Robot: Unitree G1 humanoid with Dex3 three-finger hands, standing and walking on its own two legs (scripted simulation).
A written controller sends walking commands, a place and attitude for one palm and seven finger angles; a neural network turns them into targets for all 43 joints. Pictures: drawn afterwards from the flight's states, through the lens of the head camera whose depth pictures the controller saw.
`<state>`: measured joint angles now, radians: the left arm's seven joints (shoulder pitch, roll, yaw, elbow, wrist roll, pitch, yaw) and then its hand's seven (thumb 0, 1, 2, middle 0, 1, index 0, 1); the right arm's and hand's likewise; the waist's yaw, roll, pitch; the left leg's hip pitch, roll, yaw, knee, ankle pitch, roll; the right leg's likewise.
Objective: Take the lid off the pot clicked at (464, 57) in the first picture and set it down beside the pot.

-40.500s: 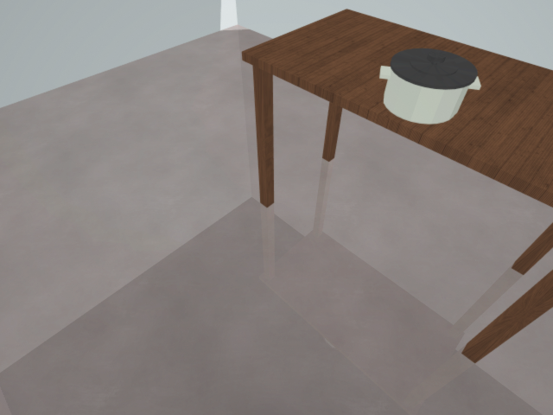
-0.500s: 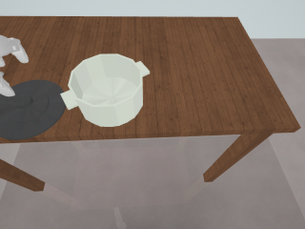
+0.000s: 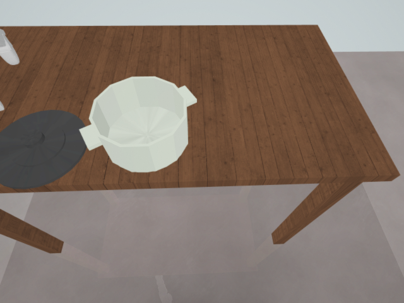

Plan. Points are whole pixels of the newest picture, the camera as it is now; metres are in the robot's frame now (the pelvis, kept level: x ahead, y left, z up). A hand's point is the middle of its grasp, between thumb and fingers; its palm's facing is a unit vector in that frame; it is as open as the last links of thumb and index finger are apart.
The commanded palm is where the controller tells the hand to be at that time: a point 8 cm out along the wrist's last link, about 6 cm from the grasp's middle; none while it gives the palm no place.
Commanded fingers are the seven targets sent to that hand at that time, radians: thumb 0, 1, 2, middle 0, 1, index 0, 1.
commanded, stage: raise the empty hand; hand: left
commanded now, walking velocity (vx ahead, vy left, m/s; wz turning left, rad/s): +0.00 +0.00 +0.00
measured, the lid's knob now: (33, 138) +0.45 +0.35 +0.03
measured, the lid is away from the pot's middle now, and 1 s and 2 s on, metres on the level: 0.24 0.24 0.24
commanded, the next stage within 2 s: draw the hand back to the body in 0.04 s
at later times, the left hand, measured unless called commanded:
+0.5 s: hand out of the picture +0.42 +0.33 +0.19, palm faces -0.31 -0.08 -0.95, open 11.0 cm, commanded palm +0.39 +0.33 +0.25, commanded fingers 0.00 0.04 0.54 -0.31 -0.93 -0.31 -0.93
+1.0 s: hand (1, 81) +0.40 +0.27 +0.23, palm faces +0.47 -0.84 -0.28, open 10.6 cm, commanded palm +0.33 +0.31 +0.24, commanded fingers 0.00 0.34 0.66 -0.27 -0.71 -0.27 -0.71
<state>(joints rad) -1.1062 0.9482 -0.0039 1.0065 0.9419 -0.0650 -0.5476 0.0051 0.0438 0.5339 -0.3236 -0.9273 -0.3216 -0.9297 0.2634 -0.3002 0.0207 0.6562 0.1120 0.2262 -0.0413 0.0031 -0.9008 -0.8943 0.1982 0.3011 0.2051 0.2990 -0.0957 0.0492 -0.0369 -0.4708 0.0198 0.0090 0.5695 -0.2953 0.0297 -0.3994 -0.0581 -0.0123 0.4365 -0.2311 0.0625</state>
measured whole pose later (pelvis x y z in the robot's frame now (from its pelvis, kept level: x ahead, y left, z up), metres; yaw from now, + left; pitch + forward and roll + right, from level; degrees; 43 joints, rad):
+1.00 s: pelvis +0.02 -0.03 +0.01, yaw -2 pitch +1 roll -1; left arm -0.40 0.55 0.42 0.32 -0.05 -0.08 0.05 0.01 0.15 0.58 -0.31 -0.84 -0.30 -0.85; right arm 0.23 -0.25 0.04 0.63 0.05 -0.02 -0.07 0.01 -0.90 -0.89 0.20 0.30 0.21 0.30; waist -0.02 0.05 0.02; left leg -0.17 0.05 0.04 0.43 -0.29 -0.01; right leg -0.14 -0.03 0.01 0.37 -0.25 0.04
